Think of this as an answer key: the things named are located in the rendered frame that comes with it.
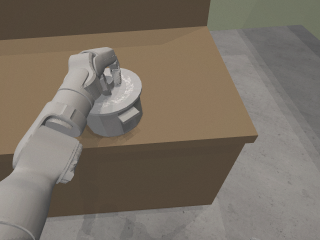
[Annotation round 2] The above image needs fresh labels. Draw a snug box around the knob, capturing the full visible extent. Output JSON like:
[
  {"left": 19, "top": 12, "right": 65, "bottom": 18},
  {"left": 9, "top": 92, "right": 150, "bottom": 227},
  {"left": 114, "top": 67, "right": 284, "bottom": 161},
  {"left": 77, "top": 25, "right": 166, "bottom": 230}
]
[{"left": 105, "top": 75, "right": 115, "bottom": 90}]

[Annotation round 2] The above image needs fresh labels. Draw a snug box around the left robot forearm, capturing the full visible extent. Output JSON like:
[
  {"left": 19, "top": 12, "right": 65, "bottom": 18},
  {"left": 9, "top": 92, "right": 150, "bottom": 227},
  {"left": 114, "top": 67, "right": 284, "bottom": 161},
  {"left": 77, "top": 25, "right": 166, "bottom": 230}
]
[{"left": 12, "top": 50, "right": 105, "bottom": 169}]

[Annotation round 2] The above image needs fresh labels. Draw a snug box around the table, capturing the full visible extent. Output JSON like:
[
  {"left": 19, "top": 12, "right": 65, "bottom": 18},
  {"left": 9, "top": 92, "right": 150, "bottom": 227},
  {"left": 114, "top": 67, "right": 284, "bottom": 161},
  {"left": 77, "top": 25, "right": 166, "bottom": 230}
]
[{"left": 0, "top": 0, "right": 258, "bottom": 218}]

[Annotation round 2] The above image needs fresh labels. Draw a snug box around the left robot upper arm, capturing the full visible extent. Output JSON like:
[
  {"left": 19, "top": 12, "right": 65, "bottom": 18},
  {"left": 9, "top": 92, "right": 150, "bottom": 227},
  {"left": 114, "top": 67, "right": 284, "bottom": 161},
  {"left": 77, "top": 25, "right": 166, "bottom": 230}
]
[{"left": 0, "top": 125, "right": 83, "bottom": 240}]

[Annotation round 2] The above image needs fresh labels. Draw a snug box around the left robot hand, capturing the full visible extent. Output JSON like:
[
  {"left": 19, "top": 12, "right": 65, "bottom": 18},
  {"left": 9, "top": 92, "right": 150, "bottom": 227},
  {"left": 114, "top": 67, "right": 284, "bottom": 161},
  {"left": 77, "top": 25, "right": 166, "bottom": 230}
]
[{"left": 89, "top": 47, "right": 122, "bottom": 96}]

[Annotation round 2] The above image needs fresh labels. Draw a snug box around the lid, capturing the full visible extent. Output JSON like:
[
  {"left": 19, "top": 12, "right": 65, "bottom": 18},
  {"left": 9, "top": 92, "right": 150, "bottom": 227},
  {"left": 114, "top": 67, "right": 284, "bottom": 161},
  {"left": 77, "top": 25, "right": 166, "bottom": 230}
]
[{"left": 89, "top": 68, "right": 142, "bottom": 116}]

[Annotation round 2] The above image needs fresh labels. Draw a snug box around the pot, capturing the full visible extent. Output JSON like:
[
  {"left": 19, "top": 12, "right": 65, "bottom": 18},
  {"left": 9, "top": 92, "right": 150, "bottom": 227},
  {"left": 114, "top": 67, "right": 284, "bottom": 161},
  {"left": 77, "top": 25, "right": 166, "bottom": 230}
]
[{"left": 86, "top": 97, "right": 143, "bottom": 137}]

